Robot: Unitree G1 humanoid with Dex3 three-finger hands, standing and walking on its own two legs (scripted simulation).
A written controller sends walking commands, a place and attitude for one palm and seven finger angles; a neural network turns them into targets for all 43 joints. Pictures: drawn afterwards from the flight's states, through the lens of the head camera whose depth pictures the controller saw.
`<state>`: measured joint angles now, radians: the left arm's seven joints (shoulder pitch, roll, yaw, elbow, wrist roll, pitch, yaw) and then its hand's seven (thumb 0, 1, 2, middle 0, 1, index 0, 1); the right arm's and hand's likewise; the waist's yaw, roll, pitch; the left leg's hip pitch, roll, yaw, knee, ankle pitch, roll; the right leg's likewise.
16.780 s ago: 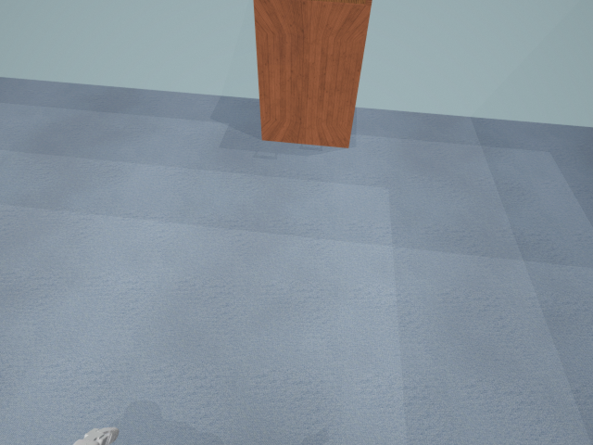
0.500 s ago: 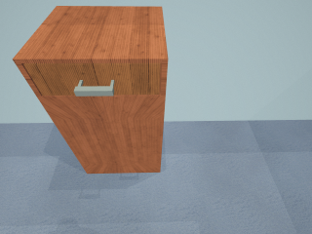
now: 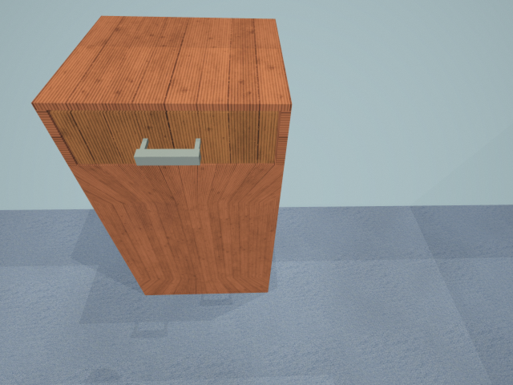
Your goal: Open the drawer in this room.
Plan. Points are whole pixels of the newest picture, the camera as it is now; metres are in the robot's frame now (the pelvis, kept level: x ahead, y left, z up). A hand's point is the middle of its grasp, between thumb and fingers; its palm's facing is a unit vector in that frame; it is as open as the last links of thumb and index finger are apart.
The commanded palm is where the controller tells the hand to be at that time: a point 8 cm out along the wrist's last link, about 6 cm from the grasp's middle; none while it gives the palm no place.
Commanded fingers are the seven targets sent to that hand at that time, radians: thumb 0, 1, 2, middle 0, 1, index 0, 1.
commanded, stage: raise the hand with hooked fingers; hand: left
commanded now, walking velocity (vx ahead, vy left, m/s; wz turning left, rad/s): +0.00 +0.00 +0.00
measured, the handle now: (170, 150) +0.54 +0.22 +0.04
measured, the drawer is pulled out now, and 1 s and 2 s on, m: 0.00 0.00 0.00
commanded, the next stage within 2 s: move the hooked fingers above the handle in 1.96 s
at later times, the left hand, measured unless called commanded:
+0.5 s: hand out of the picture +0.13 +0.20 -0.05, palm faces -0.05 -0.11 -0.99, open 8.7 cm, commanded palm +0.13 +0.22 +0.02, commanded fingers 0.00 0.36 0.67 -0.24 -0.64 -0.24 -0.64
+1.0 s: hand (113, 304) +0.22 +0.22 +0.04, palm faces +0.03 -0.09 -1.00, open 11.7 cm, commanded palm +0.20 +0.22 +0.11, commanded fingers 0.00 -0.22 0.42 -0.28 -1.02 -0.28 -1.02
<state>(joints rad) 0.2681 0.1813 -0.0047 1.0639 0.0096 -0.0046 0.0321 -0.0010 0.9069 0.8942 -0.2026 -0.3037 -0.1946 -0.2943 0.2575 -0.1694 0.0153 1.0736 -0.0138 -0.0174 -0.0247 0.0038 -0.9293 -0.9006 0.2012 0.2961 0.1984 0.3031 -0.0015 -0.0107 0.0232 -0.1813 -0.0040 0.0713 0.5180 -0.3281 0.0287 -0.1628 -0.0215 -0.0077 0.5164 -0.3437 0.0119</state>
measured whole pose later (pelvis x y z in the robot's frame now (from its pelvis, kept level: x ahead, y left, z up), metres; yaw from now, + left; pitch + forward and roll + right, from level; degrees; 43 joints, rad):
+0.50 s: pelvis -0.03 -0.03 -0.04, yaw +0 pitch +10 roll +3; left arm 0.48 0.33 -0.06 0.00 1.08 -0.03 0.46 0.00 0.58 0.76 -0.23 -0.51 -0.23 -0.50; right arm 0.05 -0.28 -0.06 0.52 -0.06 0.03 0.03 0.01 -0.91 -0.90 0.20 0.30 0.20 0.30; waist 0.10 -0.01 -0.12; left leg -0.59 0.01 0.08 0.81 -0.39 0.00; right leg -0.63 0.02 -0.02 0.88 -0.43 -0.07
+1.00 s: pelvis -0.02 -0.03 -0.01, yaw +1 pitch +4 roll +2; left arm 0.24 0.42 -0.03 -0.06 0.96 0.03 0.25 0.00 0.00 0.51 -0.29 -0.88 -0.28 -0.87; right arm 0.15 -0.26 -0.02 0.64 -0.03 0.08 -0.02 0.01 -0.91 -0.90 0.20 0.30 0.20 0.30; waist 0.07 0.06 -0.03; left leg -0.34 0.00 0.05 0.58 -0.31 0.00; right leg -0.36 0.02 -0.03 0.64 -0.35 -0.06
